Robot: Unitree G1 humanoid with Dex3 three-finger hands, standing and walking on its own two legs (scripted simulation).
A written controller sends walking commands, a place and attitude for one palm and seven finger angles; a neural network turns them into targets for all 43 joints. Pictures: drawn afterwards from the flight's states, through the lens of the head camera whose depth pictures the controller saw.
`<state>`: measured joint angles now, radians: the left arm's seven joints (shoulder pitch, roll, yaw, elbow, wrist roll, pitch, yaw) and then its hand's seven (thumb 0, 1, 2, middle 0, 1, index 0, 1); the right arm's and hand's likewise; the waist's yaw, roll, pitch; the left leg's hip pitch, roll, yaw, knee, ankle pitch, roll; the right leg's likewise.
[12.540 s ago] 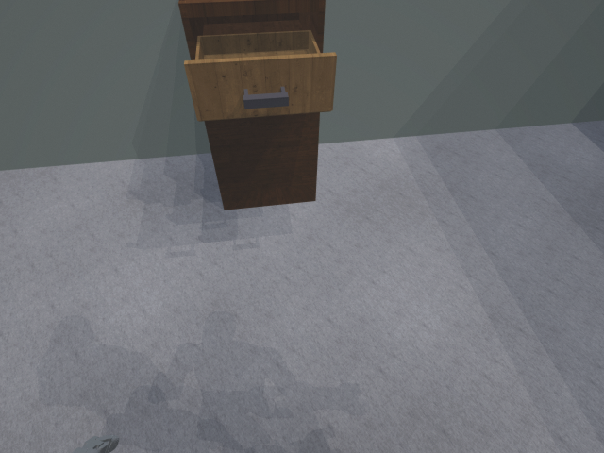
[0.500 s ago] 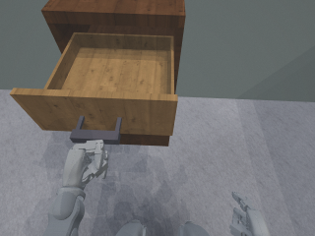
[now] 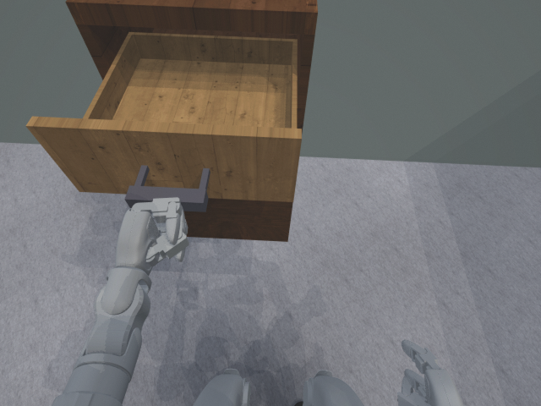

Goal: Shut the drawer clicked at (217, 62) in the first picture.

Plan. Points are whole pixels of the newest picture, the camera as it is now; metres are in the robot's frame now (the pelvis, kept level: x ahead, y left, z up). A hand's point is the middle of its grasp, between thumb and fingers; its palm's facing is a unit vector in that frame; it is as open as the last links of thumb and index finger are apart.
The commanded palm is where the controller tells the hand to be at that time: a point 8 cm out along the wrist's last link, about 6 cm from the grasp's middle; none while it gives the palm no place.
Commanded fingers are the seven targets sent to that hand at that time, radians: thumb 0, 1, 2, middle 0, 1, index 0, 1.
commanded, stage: push the drawer shut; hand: left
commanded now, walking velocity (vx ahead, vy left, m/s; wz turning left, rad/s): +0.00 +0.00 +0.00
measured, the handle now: (171, 186) +0.42 +0.17 +0.05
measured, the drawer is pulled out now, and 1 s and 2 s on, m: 0.26 0.13 0.01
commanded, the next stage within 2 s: none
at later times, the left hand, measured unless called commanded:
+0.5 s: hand (189, 201) +0.40 +0.14 +0.04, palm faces -0.02 -1.00 -0.05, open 2.8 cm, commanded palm +0.40 +0.19 +0.05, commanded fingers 0.00 0.90 0.90 -1.40 -1.60 -1.40 -1.60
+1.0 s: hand (196, 165) +0.47 +0.14 +0.05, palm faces -0.01 -1.00 -0.04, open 2.9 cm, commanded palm +0.47 +0.19 +0.05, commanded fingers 0.00 0.90 0.90 -1.40 -1.60 -1.40 -1.60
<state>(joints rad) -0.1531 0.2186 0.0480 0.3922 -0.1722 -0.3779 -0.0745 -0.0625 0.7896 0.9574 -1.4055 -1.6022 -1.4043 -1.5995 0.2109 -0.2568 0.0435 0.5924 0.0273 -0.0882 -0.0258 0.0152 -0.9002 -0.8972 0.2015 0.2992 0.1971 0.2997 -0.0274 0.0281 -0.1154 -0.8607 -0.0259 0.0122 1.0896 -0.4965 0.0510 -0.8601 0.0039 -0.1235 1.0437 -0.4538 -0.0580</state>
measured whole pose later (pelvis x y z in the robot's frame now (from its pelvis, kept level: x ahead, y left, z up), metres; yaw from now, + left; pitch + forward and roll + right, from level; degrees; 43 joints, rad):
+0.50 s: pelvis +0.00 +0.01 +0.00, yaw -1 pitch +17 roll -1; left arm -0.44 0.23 0.13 0.73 -0.13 -0.46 -0.06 -0.04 0.77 0.94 -1.41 -1.60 -1.40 -1.60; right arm 0.28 -0.27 0.03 0.63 0.01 -0.05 -0.01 0.01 -0.90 -0.90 0.20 0.30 0.20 0.30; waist -0.07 0.02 -0.11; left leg -0.89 -0.03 0.04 1.08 -0.48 0.07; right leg -0.90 0.00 -0.10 1.03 -0.43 -0.04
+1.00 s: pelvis +0.00 +0.01 -0.01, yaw -2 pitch +20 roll -2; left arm -0.76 0.32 0.26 1.08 -0.09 -0.52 -0.08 -0.04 0.75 0.92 -1.41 -1.60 -1.40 -1.60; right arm 0.33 -0.27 0.04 0.65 -0.01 0.00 0.01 0.01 -0.90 -0.90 0.20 0.30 0.20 0.30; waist -0.13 0.02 -0.11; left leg -0.98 -0.02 0.04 1.11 -0.49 0.07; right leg -0.98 0.01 -0.10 1.06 -0.43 -0.04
